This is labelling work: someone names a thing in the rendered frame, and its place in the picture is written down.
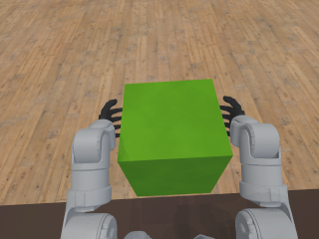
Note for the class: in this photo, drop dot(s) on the carton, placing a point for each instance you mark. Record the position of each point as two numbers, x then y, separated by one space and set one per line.
173 138

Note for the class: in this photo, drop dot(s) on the left robot hand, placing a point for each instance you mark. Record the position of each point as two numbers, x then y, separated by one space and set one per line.
106 114

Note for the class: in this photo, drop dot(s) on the right robot hand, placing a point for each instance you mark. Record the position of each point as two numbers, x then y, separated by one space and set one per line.
235 110

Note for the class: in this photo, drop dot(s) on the robot left forearm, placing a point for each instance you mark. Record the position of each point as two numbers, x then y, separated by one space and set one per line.
90 163

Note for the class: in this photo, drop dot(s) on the right robot upper arm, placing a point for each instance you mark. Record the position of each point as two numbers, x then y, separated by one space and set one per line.
263 223

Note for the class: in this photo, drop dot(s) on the left robot upper arm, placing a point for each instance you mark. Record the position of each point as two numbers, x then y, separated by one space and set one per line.
91 226

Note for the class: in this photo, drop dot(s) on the robot right forearm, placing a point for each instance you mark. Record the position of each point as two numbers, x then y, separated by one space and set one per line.
260 157

